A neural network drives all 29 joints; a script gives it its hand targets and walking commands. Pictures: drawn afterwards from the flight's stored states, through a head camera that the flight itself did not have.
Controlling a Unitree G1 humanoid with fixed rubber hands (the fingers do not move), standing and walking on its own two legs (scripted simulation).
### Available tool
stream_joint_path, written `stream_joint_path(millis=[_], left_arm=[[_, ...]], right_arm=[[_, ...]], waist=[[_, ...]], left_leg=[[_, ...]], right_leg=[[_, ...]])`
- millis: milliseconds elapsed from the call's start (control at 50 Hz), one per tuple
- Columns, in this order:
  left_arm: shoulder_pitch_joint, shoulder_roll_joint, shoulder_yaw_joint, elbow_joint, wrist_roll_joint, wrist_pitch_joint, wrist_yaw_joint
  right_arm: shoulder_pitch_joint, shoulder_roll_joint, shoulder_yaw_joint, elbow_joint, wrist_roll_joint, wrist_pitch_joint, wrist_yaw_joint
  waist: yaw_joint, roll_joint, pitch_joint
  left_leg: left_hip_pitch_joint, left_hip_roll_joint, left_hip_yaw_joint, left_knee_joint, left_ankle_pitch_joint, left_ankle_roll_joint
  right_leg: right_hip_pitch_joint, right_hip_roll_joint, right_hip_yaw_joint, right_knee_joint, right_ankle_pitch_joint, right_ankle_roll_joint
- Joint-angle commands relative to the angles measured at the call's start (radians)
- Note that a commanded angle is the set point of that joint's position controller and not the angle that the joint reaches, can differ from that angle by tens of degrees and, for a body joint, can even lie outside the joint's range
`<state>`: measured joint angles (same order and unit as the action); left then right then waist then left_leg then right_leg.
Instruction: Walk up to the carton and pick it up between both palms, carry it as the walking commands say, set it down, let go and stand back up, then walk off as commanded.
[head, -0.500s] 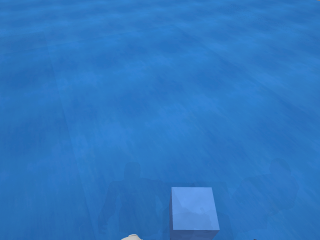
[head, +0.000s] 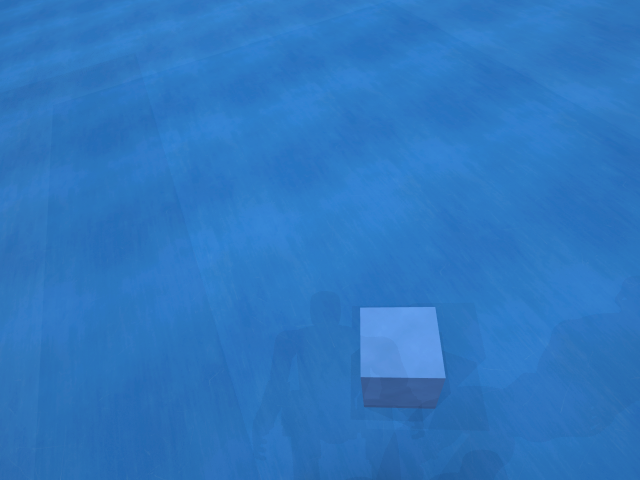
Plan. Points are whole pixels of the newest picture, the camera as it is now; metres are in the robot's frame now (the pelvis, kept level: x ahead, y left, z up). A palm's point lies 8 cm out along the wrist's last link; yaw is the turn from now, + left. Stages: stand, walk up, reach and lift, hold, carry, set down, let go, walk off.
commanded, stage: walk up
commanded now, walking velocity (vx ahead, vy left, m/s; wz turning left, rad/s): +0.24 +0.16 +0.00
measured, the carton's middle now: (398, 359) +0.54 -0.10 -0.64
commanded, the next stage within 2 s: none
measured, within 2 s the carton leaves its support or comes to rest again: neither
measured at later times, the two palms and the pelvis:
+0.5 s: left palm out of the picture +0.00 +0.29 -0.12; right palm out of the picture -0.04 -0.18 -0.14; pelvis -0.03 +0.06 +0.01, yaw -1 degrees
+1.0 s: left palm out of the picture +0.06 +0.33 -0.15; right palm (460, 470) +0.18 -0.13 -0.15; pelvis +0.10 +0.10 -0.01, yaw -1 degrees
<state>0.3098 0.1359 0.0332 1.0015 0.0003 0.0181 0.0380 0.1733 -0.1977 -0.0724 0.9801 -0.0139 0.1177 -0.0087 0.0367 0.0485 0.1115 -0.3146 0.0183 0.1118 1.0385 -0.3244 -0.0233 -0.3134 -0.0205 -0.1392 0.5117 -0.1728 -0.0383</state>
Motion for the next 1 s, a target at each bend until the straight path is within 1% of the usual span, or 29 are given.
stream_joint_path(millis=[0,80,100,120,140,160,200,240,260,300,340,400,460,500,520,540,560,600,680,700,800,840,860,880,900,920,940,960,980], left_arm=[[0.096,0.227,0.061,-0.018,0.030,-0.013,0.012],[-0.032,0.246,0.072,-0.071,0.033,0.014,0.007],[-0.026,0.215,0.063,-0.068,0.035,0.015,0.005],[-0.069,0.169,0.052,-0.114,0.033,0.009,0.002],[-0.203,0.140,0.051,-0.175,0.033,0.011,-0.007],[-0.203,0.180,0.068,-0.188,0.025,0.018,-0.023],[-0.101,0.170,0.075,-0.143,0.030,0.022,-0.054],[-0.063,0.118,0.044,-0.106,0.034,0.018,-0.060],[-0.086,0.097,0.034,-0.095,0.032,0.010,-0.060],[-0.151,0.088,0.022,-0.095,0.031,0.003,-0.057],[-0.165,0.096,0.015,-0.101,0.030,-0.006,-0.055],[-0.213,0.085,0.005,-0.118,0.028,-0.024,-0.048],[-0.137,0.072,-0.007,-0.094,0.029,-0.046,-0.039],[0.049,0.084,0.004,-0.025,0.030,-0.068,-0.021],[0.209,0.180,0.034,0.028,0.041,-0.078,-0.008],[0.293,0.281,0.054,0.048,0.043,-0.079,-0.003],[0.261,0.288,0.047,0.040,0.040,-0.083,-0.001],[0.221,0.221,0.039,0.020,0.031,-0.093,0.001],[0.210,0.189,0.030,0.044,0.023,-0.098,0.002],[0.195,0.197,0.033,0.041,0.021,-0.097,0.004],[0.122,0.199,0.036,0.008,0.023,-0.084,-0.003],[0.051,0.221,0.041,0.001,0.021,-0.076,-0.004],[0.073,0.181,0.030,-0.001,0.020,-0.082,-0.006],[0.092,0.124,0.015,-0.020,0.015,-0.086,-0.009],[0.085,0.092,0.017,-0.029,0.005,-0.073,-0.008],[0.074,0.117,0.031,-0.021,0.001,-0.043,-0.009],[0.062,0.100,0.024,-0.028,-0.006,-0.026,-0.003],[0.083,0.098,0.026,-0.024,-0.005,-0.022,-0.006],[0.101,0.092,0.024,-0.027,-0.005,-0.022,-0.008]], right_arm=[[0.217,-0.075,0.002,0.021,0.004,-0.045,0.030],[0.389,-0.066,0.026,0.076,0.011,-0.060,0.018],[0.425,-0.089,0.027,0.089,0.003,-0.060,0.012],[0.445,-0.189,0.012,0.090,-0.012,-0.061,0.010],[0.301,-0.236,-0.005,0.036,-0.019,-0.072,-0.003],[0.147,-0.239,-0.004,-0.022,-0.011,-0.081,-0.011],[-0.001,-0.198,-0.006,-0.053,-0.003,-0.113,-0.016],[0.011,-0.138,0.010,-0.036,-0.011,-0.132,-0.023],[0.086,-0.118,0.013,-0.021,-0.013,-0.137,-0.020],[0.236,-0.111,0.007,0.011,-0.014,-0.141,-0.016],[0.256,-0.133,0.006,0.023,-0.010,-0.146,-0.015],[0.297,-0.136,0.013,0.042,-0.014,-0.147,-0.014],[0.268,-0.150,0.014,0.047,-0.013,-0.144,-0.013],[0.174,-0.138,0.018,0.011,-0.007,-0.148,-0.001],[0.142,-0.096,0.026,-0.021,-0.006,-0.156,0.005],[0.123,-0.051,0.042,-0.053,-0.005,-0.158,0.008],[0.061,-0.059,0.029,-0.060,-0.007,-0.152,0.007],[0.025,-0.062,0.004,-0.084,-0.009,-0.138,0.024],[-0.018,-0.033,0.019,-0.090,-0.004,-0.139,0.040],[-0.014,-0.031,0.025,-0.087,-0.001,-0.138,0.042],[-0.043,-0.024,0.050,-0.065,0.000,-0.139,0.050],[0.114,-0.045,0.030,-0.007,0.005,-0.147,0.039],[0.205,-0.115,0.003,0.036,0.001,-0.159,0.025],[0.301,-0.215,-0.026,0.048,-0.014,-0.167,0.014],[0.340,-0.235,-0.022,0.056,-0.014,-0.165,0.004],[0.286,-0.218,-0.015,0.030,-0.016,-0.164,0.002],[0.156,-0.146,0.003,-0.007,0.011,-0.169,-0.010],[0.104,-0.097,0.021,-0.008,0.013,-0.177,-0.015],[0.082,-0.073,0.033,-0.005,0.009,-0.178,-0.017]], waist=[[-0.051,-0.263,-0.140],[-0.148,-0.267,-0.090],[-0.174,-0.126,-0.085],[-0.211,0.173,-0.072],[-0.173,0.411,0.059],[-0.102,0.316,0.115],[-0.007,0.150,0.147],[-0.009,0.061,0.086],[-0.039,0.020,0.048],[-0.086,0.046,0.034],[-0.097,0.110,-0.005],[-0.125,0.110,-0.025],[-0.087,0.107,-0.065],[0.022,0.023,-0.138],[0.078,-0.189,-0.213],[0.097,-0.385,-0.199],[0.081,-0.316,-0.143],[0.044,-0.174,-0.059],[0.047,-0.216,-0.073],[0.045,-0.278,-0.068],[0.005,-0.347,-0.029],[-0.086,-0.297,-0.051],[-0.118,-0.122,-0.120],[-0.141,0.120,-0.215],[-0.133,0.196,-0.244],[-0.101,0.034,-0.198],[-0.055,-0.023,-0.095],[-0.035,-0.022,-0.091],[-0.031,0.005,-0.111]], left_leg=[[0.071,-0.052,-0.025,-0.291,-0.182,0.037],[0.472,-0.114,0.109,-0.753,-0.213,0.075],[0.508,-0.063,-0.007,-0.818,-0.201,0.111],[0.453,0.189,-0.336,-0.996,-0.456,0.222],[0.160,0.421,-0.549,-1.094,-0.620,0.269],[-0.014,0.463,-0.531,-1.135,-0.605,0.283],[-0.114,0.400,-0.405,-1.089,-0.477,0.211],[0.021,0.261,-0.230,-1.000,-0.252,0.151],[0.088,0.231,-0.215,-0.982,-0.199,0.153],[0.167,0.207,-0.192,-0.972,-0.179,0.164],[0.258,0.224,-0.191,-0.945,-0.178,0.167],[0.324,0.227,-0.194,-0.878,-0.101,0.175],[0.315,0.232,-0.175,-0.784,0.071,0.170],[0.144,0.177,-0.099,-0.592,0.244,0.127],[-0.049,0.083,-0.034,-0.298,0.140,0.078],[-0.310,-0.017,-0.059,-0.111,-0.217,0.044],[-0.366,0.025,-0.123,-0.007,-0.241,0.047],[-0.410,0.036,-0.127,0.047,-0.102,0.048],[-0.330,0.035,-0.093,-0.117,-0.086,0.031],[-0.303,0.036,-0.079,-0.172,-0.071,0.026],[-0.139,0.009,0.009,-0.423,0.065,0.015],[0.099,-0.017,0.048,-0.591,0.167,0.031],[0.286,0.029,-0.019,-0.632,0.215,0.066],[0.465,0.311,-0.348,-0.688,0.380,0.138],[0.461,0.471,-0.541,-0.781,0.487,0.222],[0.377,0.475,-0.554,-0.789,0.380,0.215],[0.228,0.391,-0.379,-0.731,0.873,0.187],[0.188,0.326,-0.268,-0.679,1.112,0.164],[0.194,0.304,-0.221,-0.673,1.167,0.158]], right_leg=[[0.111,-0.262,0.457,-0.513,-0.519,0.108],[-0.136,-0.124,0.234,-0.473,-0.456,0.184],[-0.202,-0.086,0.184,-0.280,-0.494,0.191],[-0.343,0.032,0.054,0.109,-0.511,0.223],[-0.432,0.035,0.046,0.511,-0.443,0.112],[-0.398,-0.003,0.170,0.711,-0.414,0.067],[-0.274,-0.018,0.169,0.788,-0.222,0.053],[-0.214,-0.035,0.070,0.605,-0.146,0.051],[-0.208,-0.018,0.033,0.518,-0.165,0.059],[-0.186,0.003,0.000,0.374,-0.169,0.070],[-0.188,-0.009,0.026,0.297,-0.155,0.062],[-0.189,-0.025,0.019,0.200,-0.221,0.050],[-0.075,-0.014,-0.001,0.077,-0.240,0.033],[0.233,-0.039,0.015,-0.089,-0.106,-0.004],[0.445,-0.226,0.311,-0.171,-0.017,-0.057],[0.542,-0.465,0.647,-0.224,0.214,-0.115],[0.477,-0.510,0.682,-0.227,0.332,-0.173],[0.461,-0.424,0.508,-0.220,0.488,-0.132],[0.439,-0.356,0.370,-0.200,0.654,-0.139],[0.414,-0.336,0.337,-0.184,0.663,-0.136],[0.277,-0.258,0.218,-0.181,0.534,-0.093],[0.155,-0.227,0.176,-0.018,0.487,-0.066],[0.069,-0.164,0.144,0.189,0.450,-0.034],[-0.150,-0.060,0.076,0.429,0.059,0.021],[-0.211,0.042,0.081,0.665,-0.427,0.030],[-0.190,-0.004,0.175,0.712,-0.407,0.026],[-0.081,-0.029,0.206,0.567,-0.366,0.009],[-0.028,-0.041,0.192,0.499,-0.311,0.021],[-0.015,-0.030,0.178,0.490,-0.310,0.029]])
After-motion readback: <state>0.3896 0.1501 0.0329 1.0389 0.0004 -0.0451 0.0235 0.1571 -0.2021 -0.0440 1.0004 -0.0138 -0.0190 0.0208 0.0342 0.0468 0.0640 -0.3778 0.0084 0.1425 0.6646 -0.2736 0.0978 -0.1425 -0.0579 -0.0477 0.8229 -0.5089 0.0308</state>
